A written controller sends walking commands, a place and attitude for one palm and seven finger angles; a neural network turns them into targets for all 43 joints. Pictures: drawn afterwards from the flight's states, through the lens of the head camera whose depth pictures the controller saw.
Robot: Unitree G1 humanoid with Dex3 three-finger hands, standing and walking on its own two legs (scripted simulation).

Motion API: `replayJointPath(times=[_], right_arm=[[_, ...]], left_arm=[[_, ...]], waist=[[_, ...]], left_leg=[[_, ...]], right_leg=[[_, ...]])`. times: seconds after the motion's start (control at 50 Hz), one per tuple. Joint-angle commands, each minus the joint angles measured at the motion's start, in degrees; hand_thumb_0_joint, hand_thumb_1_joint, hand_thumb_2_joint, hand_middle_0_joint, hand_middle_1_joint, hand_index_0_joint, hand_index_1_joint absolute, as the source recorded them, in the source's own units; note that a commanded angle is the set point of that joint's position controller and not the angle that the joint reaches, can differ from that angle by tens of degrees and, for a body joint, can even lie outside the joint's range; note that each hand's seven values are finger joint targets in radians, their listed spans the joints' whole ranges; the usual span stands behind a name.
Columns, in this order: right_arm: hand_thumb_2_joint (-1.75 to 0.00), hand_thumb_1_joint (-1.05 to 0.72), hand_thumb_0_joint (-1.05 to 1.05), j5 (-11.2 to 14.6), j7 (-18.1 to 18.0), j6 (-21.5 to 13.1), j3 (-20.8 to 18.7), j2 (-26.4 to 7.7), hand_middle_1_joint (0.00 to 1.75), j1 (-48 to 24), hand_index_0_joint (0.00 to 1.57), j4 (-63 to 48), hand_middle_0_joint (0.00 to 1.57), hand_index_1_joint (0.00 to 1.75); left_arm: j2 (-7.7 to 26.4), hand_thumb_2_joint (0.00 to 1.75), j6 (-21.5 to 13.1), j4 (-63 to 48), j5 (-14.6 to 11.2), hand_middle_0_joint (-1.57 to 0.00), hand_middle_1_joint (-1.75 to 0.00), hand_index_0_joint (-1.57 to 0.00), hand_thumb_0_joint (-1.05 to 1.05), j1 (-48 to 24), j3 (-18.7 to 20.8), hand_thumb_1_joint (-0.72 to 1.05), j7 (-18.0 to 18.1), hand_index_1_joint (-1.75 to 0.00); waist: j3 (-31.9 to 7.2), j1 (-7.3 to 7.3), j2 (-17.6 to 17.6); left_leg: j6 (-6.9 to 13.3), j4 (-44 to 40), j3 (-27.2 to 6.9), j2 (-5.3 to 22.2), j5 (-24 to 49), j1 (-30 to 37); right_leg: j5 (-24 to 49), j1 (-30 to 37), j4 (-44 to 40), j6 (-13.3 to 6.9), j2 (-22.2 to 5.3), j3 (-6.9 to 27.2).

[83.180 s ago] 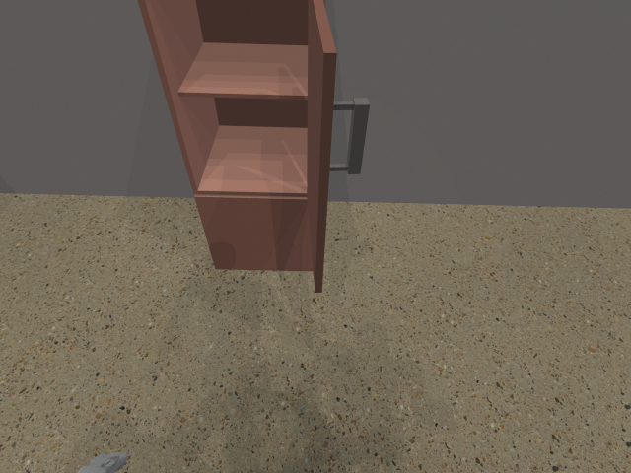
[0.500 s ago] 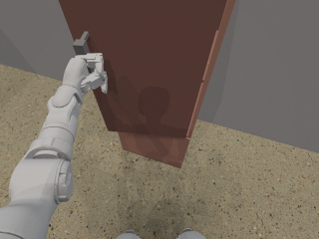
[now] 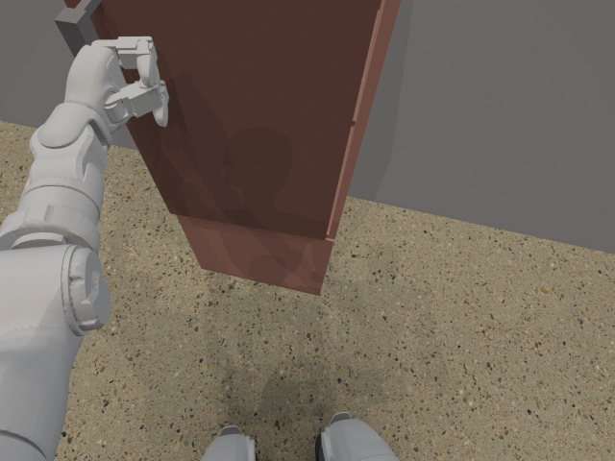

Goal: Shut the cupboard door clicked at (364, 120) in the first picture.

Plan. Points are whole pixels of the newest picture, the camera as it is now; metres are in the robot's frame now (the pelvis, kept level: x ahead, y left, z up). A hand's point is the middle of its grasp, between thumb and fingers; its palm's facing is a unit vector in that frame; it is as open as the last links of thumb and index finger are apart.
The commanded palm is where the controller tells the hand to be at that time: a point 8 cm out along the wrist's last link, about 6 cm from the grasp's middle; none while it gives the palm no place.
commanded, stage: push the door shut along its arc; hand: left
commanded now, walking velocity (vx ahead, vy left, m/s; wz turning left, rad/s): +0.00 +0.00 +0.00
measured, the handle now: (106, 62) +0.61 +0.19 +0.13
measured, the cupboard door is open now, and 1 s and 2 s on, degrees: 3 0 0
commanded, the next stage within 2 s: pull the fist back off the door in 0.56 s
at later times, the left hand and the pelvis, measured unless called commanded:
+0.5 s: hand (178, 67) +0.57 +0.09 +0.14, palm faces -0.38 -0.93 +0.00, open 2.9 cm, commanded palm +0.59 +0.13 +0.13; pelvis +0.01 +0.01 -0.01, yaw -1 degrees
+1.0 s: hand (200, 69) +0.58 +0.07 +0.14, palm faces +0.12 -0.99 -0.08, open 2.9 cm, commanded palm +0.56 +0.10 +0.13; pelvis -0.01 +0.01 -0.02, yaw +1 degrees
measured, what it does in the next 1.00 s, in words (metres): stands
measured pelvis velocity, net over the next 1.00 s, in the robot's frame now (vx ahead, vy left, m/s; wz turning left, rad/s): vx -0.01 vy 0.01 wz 0.01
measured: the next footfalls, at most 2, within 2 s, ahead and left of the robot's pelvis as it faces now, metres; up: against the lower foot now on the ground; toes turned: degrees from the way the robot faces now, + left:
none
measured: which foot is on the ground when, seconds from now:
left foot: down 0.00-1.00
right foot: down 0.00-1.00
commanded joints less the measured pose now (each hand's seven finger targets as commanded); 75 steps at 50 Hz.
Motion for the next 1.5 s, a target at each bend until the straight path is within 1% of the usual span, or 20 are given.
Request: replayJointPath(times=[0.0, 0.12, 0.26, 0.3, 0.42, 0.5, 0.64, 0.66, 0.72, 0.78, 0.84, 0.88, 0.92, 1.04, 1.12, 1.2, 1.3, 1.4, 1.46, 1.48], right_arm=[[-0.9, -0.9, 0.0, -0.1, -1.0, -1.6, -3.2, -10.1, 0.3, 9.2, 0.2, -2.7, 0.2, 0.3], [-0.9, -0.9, 0.0, -0.4, -0.8, -0.9, -3.1, -10.5, 0.3, 10.3, 0.2, -3.1, 0.2, 0.3], [-0.9, -0.9, 0.0, -1.1, -0.5, 0.1, -3.4, -10.7, 0.3, 11.9, 0.2, -4.0, 0.2, 0.3], [-0.9, -0.9, 0.0, -1.2, -0.5, 0.3, -3.6, -10.5, 0.3, 12.4, 0.2, -3.6, 0.2, 0.3], [-0.9, -0.9, 0.0, -1.5, -0.7, 0.4, -3.7, -11.0, 0.3, 13.3, 0.2, -1.9, 0.2, 0.3], [-0.9, -0.9, 0.0, -2.0, -0.7, -0.1, -3.7, -10.7, 0.3, 13.6, 0.2, -0.6, 0.2, 0.3], [-0.9, -0.9, 0.0, -2.2, -0.9, -1.3, -3.5, -11.1, 0.3, 12.8, 0.2, 1.4, 0.2, 0.3], [-0.9, -0.9, 0.0, -2.8, 0.1, -1.7, -2.6, -9.0, 0.3, 15.5, 0.2, -0.1, 0.2, 0.3], [-0.9, -0.9, 0.0, -4.3, 2.8, -1.9, -3.4, -8.7, 0.3, 15.8, 0.2, -0.2, 0.2, 0.3], [-0.9, -0.9, 0.0, -6.1, 5.0, -1.6, -3.8, -8.3, 0.3, 16.3, 0.2, -0.4, 0.2, 0.3], [-0.9, -0.9, 0.0, -7.8, 7.1, -1.7, -4.2, -7.9, 0.3, 16.2, 0.2, 0.2, 0.2, 0.3], [-0.9, -0.9, 0.0, -8.0, 8.0, -1.3, -4.4, -8.4, 0.3, 16.1, 0.2, 0.0, 0.2, 0.3], [-0.9, -0.9, 0.0, -7.4, 8.0, -0.5, -4.5, -8.8, 0.3, 15.9, 0.2, -0.6, 0.2, 0.3], [-0.9, -0.9, 0.0, -5.1, 6.1, 0.5, -4.0, -9.1, 0.3, 14.4, 0.2, -2.7, 0.2, 0.3], [-0.9, -0.9, 0.0, -5.1, 5.8, 0.0, -3.8, -8.4, 0.3, 14.6, 0.2, -3.7, 0.2, 0.3], [-0.9, -0.9, 0.0, -5.1, 6.3, 0.4, -4.5, -7.8, 0.3, 14.7, 0.2, -4.1, 0.2, 0.3], [-0.9, -0.9, 0.0, -4.3, 6.3, 2.0, -5.5, -7.3, 0.3, 13.1, 0.2, -6.2, 0.2, 0.3], [-0.9, -0.9, 0.0, -3.1, 5.6, 2.2, -6.2, -5.8, 0.3, 9.4, 0.2, -7.9, 0.2, 0.3], [-0.9, -0.9, 0.0, -2.7, 5.2, 1.9, -6.2, -5.3, 0.3, 7.7, 0.2, -7.1, 0.2, 0.3], [-0.9, -0.9, 0.0, -2.5, 5.0, 2.0, -6.4, -5.5, 0.3, 7.5, 0.2, -6.5, 0.2, 0.3]], left_arm=[[10.3, 0.9, -3.1, -11.7, -0.7, -1.3, -1.5, -1.3, 0.0, -34.6, 0.5, 0.9, -1.7, -1.5], [15.7, 0.9, -1.7, -9.2, 0.7, -1.3, -1.5, -1.3, 0.0, -35.8, 4.1, 0.9, -1.6, -1.5], [17.0, 0.9, -1.7, -10.1, 2.4, -1.3, -1.5, -1.3, 0.0, -37.1, 4.6, 0.9, -1.8, -1.5], [13.6, 0.9, -1.4, -9.6, 2.3, -1.3, -1.5, -1.3, 0.0, -37.8, 2.4, 0.9, -2.4, -1.5], [12.4, 0.9, -0.2, -8.8, 2.1, -1.3, -1.5, -1.3, 0.0, -44.6, 0.8, 0.9, -3.5, -1.5], [7.0, 0.9, 0.1, -8.2, 1.5, -1.3, -1.5, -1.3, 0.0, -46.7, -2.1, 0.9, -3.5, -1.5], [4.0, 0.9, 0.4, -7.3, 1.4, -1.3, -1.5, -1.3, 0.0, -50.2, -4.7, 0.9, -3.3, -1.5], [6.1, 0.9, 2.0, -7.3, -1.8, -1.3, -1.5, -1.3, 0.0, -51.6, 6.5, 0.9, 8.1, -1.5], [-2.6, 0.9, 2.8, -6.4, 1.3, -1.3, -1.5, -1.3, 0.0, -48.9, 3.3, 0.9, 21.4, -1.5], [-4.2, 0.9, 0.5, -9.4, 5.1, -1.3, -1.5, -1.3, 0.0, -50.4, 4.3, 0.9, 32.2, -1.5], [-6.5, 0.9, -4.3, -10.6, 12.5, -1.3, -1.5, -1.3, 0.0, -51.6, 0.5, 0.9, 39.9, -1.5], [-4.8, 0.9, -6.2, -9.8, 16.1, -1.3, -1.5, -1.3, 0.0, -50.8, -1.2, 0.9, 40.2, -1.5], [-3.8, 0.9, -6.6, -8.3, 16.7, -1.3, -1.5, -1.3, 0.0, -49.0, -2.3, 0.9, 38.3, -1.5], [-3.0, 0.9, -2.7, -3.3, 9.9, -1.3, -1.5, -1.3, 0.0, -44.3, 0.2, 0.9, 33.7, -1.5], [-2.8, 0.9, -5.5, -6.7, 7.4, -1.3, -1.5, -1.3, 0.0, -37.2, 2.9, 0.9, 33.0, -1.5], [-3.5, 0.9, -9.4, -10.0, 8.2, -1.3, -1.5, -1.3, 0.0, -27.2, 3.4, 0.9, 33.1, -1.5], [-3.8, 0.9, -9.9, -18.6, 8.2, -1.3, -1.5, -1.3, 0.0, -18.6, 4.5, 0.9, 33.5, -1.5], [-11.4, 0.9, -10.8, -35.6, 6.1, -1.3, -1.5, -1.3, 0.0, -14.2, -1.6, 0.9, 33.0, -1.5], [-15.5, 0.9, -9.5, -38.3, 5.3, -1.3, -1.5, -1.3, 0.0, -11.1, -5.3, 0.9, 32.7, -1.5], [-14.3, 0.9, -8.8, -37.7, 5.3, -1.3, -1.5, -1.3, 0.0, -10.0, -4.4, 0.9, 32.8, -1.5]], waist=[[-27.1, -3.46, 4.7], [-28.7, -3.51, 5.0], [-32.2, -3.93, 5.1], [-31.8, -4.82, 5.6], [-30.5, -6.92, 7.7], [-28.9, -8.34, 9.1], [-29.1, -9.45, 11.1], [-29.5, -6.89, 12.7], [-28.8, -7.97, 9.7], [-30.2, -7.49, 9.5], [-30.5, -8.12, 11.3], [-30.3, -8.3, 11.2], [-30.6, -7.67, 11.2], [-27.5, -6.49, 3.9], [-29.3, -3.76, 1.5], [-28.4, -0.92, 0.2], [-30.2, 2.75, -0.7], [-32.3, 3.58, 2.1], [-28.5, 2.91, 0.3], [-27.3, 3.14, -0.7]], left_leg=[[2.5, -3.1, -0.8, -0.8, 15.6, 18.3], [2.4, -1.9, -0.5, -0.6, 17.3, 16.5], [2.3, -0.3, -0.5, -0.4, 21.4, 17.3], [2.3, -0.1, -0.8, -0.4, 23.1, 19.3], [2.3, 0.5, -1.6, -0.2, 22.4, 21.2], [2.3, 1.0, -2.5, 0.2, 24.0, 24.5], [2.1, 1.9, -3.5, 0.5, 21.7, 26.3], [1.2, 1.0, -4.5, 1.4, 18.8, 20.8], [0.3, 0.1, -6.2, 1.8, 16.4, 20.4], [0.3, 0.8, -4.9, 1.0, 15.4, 18.4], [-0.1, 1.2, -5.2, 0.9, 13.2, 18.9], [0.1, 0.8, -4.5, 0.6, 11.1, 18.6], [0.3, -0.3, -4.1, 0.2, 10.4, 18.5], [1.5, -4.0, -2.4, -0.5, 3.7, 13.7], [1.7, -4.7, -1.0, -0.6, 8.4, 13.8], [1.7, -5.0, 1.1, -0.7, 12.3, 13.6], [1.8, -6.4, 3.3, -1.3, 16.5, 15.7], [1.7, -6.8, 4.0, -1.2, 24.7, 24.5], [1.7, -7.6, 3.9, -0.9, 25.2, 26.0], [1.7, -7.7, 3.8, -0.9, 24.4, 25.5]], right_leg=[[16.0, 7.2, -5.8, -0.2, 0.4, 1.3], [17.9, 7.5, -4.8, -0.1, 0.7, 1.5], [21.9, 7.5, -3.4, 0.0, 0.9, 1.1], [22.2, 5.5, -3.3, -0.3, 1.2, 0.5], [19.5, 0.5, -3.6, -0.2, 1.5, -0.1], [17.4, -4.5, -3.4, -0.6, 1.8, -1.3], [12.8, -9.5, -2.8, -0.9, 1.7, -2.2], [11.2, -7.2, -3.6, -0.3, 1.1, -1.5], [9.2, -9.6, -2.0, 0.4, 1.0, -2.8], [8.8, -8.5, -1.8, 0.5, 0.8, -2.8], [6.6, -11.5, -0.6, 0.2, 0.8, -2.9], [5.5, -10.8, -1.0, -0.2, 0.6, -2.6], [5.6, -8.2, -1.8, -0.6, 0.7, -2.1], [4.1, -0.2, -5.6, -0.2, 0.8, -1.1], [8.2, 5.3, -6.2, 0.0, 0.9, -0.8], [13.6, 9.9, -6.3, -0.1, 1.0, -0.4], [21.0, 17.6, -6.9, -0.2, 1.0, 0.3], [29.6, 20.6, -7.4, -0.2, 1.4, 0.2], [30.8, 20.3, -8.4, 0.2, 1.4, -0.1], [30.8, 20.4, -8.6, 0.3, 1.3, 0.1]])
